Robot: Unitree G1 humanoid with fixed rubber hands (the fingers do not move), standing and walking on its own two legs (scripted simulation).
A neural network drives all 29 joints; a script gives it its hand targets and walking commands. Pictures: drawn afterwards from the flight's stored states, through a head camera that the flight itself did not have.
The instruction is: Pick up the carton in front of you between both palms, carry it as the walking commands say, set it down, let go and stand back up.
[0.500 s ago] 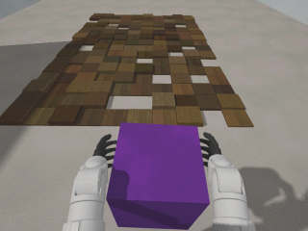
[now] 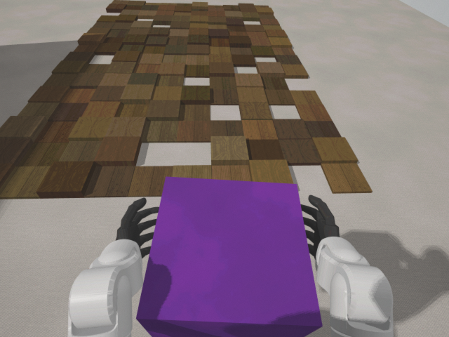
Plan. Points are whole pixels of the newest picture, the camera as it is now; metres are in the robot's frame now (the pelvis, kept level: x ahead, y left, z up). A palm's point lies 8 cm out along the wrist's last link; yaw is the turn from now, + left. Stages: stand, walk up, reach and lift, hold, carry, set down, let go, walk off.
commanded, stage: carry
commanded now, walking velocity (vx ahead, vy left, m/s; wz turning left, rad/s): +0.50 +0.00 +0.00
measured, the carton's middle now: (225, 271) +0.24 +0.01 +0.02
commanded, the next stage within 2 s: none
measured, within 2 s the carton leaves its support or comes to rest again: neither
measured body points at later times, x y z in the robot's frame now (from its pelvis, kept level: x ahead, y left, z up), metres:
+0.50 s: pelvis +0.32 -0.04 +0.00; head +0.33 -0.05 +0.45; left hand +0.56 +0.12 +0.07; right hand +0.59 -0.18 +0.06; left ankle +0.14 +0.08 -0.63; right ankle +0.38 -0.11 -0.73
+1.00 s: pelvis +0.65 +0.02 -0.01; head +0.67 +0.04 +0.44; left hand +0.97 +0.17 +0.10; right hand +0.96 -0.14 +0.12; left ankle +0.72 +0.09 -0.73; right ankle +0.49 -0.11 -0.63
